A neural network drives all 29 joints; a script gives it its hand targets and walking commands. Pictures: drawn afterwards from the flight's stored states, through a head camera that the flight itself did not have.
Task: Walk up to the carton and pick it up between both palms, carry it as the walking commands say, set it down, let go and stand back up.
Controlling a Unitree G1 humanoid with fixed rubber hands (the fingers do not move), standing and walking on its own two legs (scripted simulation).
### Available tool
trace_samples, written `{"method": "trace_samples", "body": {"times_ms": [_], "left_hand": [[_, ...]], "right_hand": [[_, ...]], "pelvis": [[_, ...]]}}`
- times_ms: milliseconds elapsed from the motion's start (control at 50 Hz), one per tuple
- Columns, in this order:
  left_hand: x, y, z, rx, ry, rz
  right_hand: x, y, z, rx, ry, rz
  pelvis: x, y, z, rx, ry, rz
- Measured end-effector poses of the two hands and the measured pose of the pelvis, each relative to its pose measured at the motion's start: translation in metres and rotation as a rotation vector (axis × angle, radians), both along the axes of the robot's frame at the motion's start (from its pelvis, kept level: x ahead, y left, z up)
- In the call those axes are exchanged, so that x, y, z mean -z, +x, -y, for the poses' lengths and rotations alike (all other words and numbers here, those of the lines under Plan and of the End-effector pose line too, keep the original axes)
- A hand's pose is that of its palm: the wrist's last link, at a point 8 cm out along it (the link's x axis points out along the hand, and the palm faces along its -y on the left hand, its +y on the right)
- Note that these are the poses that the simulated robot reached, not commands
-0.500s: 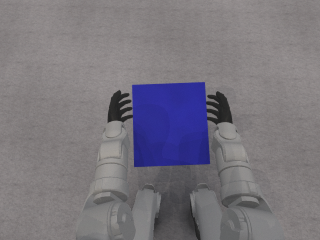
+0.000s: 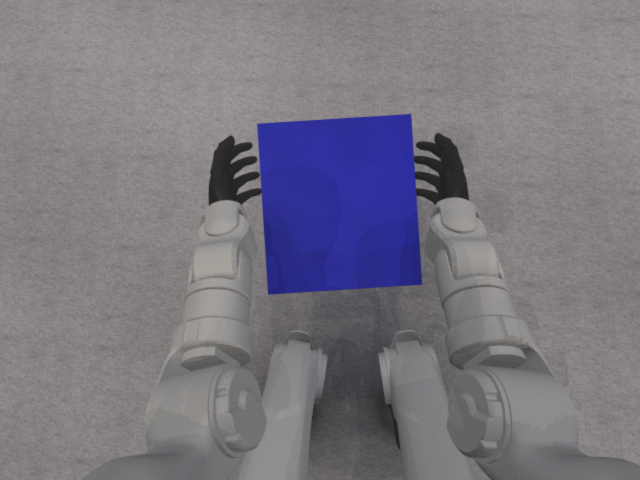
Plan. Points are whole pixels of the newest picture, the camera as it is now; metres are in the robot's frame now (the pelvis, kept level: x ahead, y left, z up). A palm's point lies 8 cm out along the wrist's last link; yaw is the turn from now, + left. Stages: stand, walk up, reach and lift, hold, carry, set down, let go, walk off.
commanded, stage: set down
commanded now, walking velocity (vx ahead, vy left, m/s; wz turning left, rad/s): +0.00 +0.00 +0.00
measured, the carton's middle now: (336, 210) +0.47 +0.02 -0.17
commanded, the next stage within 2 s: none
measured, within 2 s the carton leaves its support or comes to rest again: neither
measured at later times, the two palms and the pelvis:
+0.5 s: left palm (243, 208) +0.47 +0.16 -0.16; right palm (429, 203) +0.48 -0.11 -0.17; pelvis -0.02 +0.00 -0.07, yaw +0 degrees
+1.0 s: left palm (255, 212) +0.49 +0.16 -0.25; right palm (417, 207) +0.50 -0.11 -0.26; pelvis -0.02 +0.00 -0.12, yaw +0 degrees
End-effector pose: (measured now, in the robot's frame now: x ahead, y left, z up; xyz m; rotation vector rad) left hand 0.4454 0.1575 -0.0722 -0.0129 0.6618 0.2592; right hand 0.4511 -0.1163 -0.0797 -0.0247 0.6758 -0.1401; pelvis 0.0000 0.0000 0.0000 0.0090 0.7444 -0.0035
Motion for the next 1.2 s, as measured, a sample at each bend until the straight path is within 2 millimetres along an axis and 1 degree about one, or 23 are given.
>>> {"method": "trace_samples", "body": {"times_ms": [340, 620, 1000, 1140, 1200], "left_hand": [[0.06, 0.014, -0.003, 0.0, 0.002, -0.009], [0.111, 0.026, -0.005, 0.011, -0.001, -0.017], [0.181, 0.043, -0.006, 0.03, -0.01, -0.039], [0.206, 0.049, -0.007, 0.038, -0.016, -0.048], [0.214, 0.049, -0.007, 0.042, -0.02, -0.06]], "right_hand": [[0.06, 0.017, -0.002, -0.013, -0.006, -0.008], [0.11, 0.031, -0.003, -0.02, -0.01, -0.017], [0.181, 0.049, -0.002, -0.032, -0.014, -0.04], [0.206, 0.054, -0.002, -0.037, -0.014, -0.052], [0.214, 0.055, -0.002, -0.039, -0.014, -0.065]], "pelvis": [[0.046, -0.013, -0.002, -0.002, -0.002, -0.038], [0.081, -0.019, -0.003, -0.006, -0.004, -0.067], [0.123, -0.021, -0.003, -0.01, -0.006, -0.088], [0.136, -0.02, -0.004, -0.011, -0.008, -0.078], [0.14, -0.018, -0.004, -0.011, -0.01, -0.059]]}}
